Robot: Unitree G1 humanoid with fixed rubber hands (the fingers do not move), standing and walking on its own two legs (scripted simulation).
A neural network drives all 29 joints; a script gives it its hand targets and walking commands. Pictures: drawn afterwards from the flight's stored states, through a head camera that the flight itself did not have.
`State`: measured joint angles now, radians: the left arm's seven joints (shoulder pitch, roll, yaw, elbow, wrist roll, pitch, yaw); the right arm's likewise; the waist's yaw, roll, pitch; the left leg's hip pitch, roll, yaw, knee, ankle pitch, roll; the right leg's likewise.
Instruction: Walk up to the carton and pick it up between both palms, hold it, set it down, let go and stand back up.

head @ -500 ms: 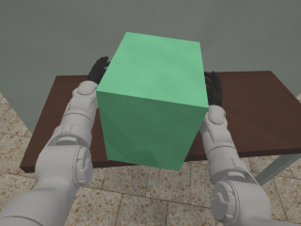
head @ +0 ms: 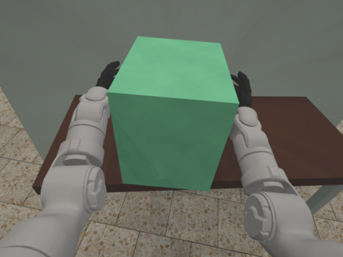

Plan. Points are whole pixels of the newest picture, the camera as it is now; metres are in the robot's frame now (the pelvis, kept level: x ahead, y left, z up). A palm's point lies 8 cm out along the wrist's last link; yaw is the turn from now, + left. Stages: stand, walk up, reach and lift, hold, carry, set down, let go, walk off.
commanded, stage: reach and lift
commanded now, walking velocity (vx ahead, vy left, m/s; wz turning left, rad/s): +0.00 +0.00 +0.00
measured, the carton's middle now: (172, 111) +0.44 +0.00 +0.13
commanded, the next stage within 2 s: hold in 1.82 s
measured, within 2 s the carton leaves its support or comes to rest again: neither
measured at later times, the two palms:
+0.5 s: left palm (106, 82) +0.39 +0.15 +0.24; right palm (256, 90) +0.37 -0.17 +0.24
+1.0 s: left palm (107, 74) +0.37 +0.14 +0.27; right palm (268, 71) +0.38 -0.18 +0.28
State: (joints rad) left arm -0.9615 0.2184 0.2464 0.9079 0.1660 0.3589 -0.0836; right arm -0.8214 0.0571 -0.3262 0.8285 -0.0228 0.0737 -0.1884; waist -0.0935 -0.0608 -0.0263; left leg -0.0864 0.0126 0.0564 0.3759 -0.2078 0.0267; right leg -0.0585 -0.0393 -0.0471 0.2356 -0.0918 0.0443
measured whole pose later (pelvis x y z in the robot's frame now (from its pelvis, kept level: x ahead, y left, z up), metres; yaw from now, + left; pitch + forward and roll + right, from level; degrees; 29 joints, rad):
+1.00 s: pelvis -0.01 -0.03 +0.00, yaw +2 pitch -5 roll -1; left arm -0.97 0.15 0.31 0.64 0.13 0.74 0.03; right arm -1.07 -0.16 -0.08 0.91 0.29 0.43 -0.20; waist -0.08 0.01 -0.12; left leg -0.11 0.04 0.00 0.41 -0.21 -0.01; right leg -0.09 0.00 -0.06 0.32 -0.13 0.00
